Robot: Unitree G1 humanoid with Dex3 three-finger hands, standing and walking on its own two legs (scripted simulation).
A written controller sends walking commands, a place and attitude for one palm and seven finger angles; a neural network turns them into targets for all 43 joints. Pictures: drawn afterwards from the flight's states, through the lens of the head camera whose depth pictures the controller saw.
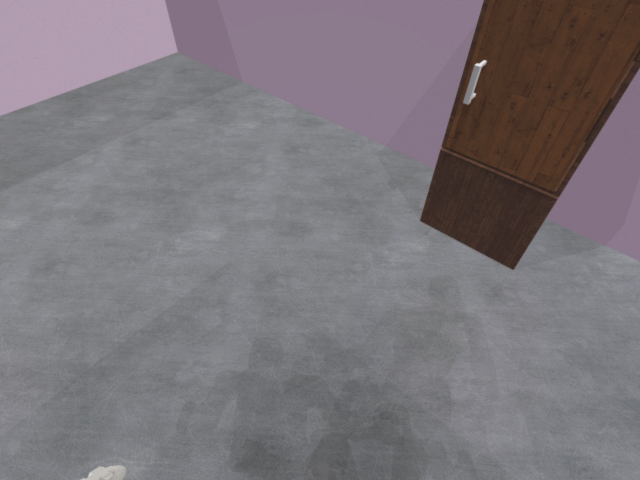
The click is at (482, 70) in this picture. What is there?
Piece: cupboard door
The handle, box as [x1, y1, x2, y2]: [463, 60, 486, 104]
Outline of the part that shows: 485,60 474,65 464,97 464,103 469,103 475,95 473,90 480,69 486,62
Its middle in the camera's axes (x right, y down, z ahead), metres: +0.48 -0.49 +1.21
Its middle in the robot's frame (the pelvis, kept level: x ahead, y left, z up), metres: +1.26 -0.42 -0.08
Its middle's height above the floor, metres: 0.70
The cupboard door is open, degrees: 0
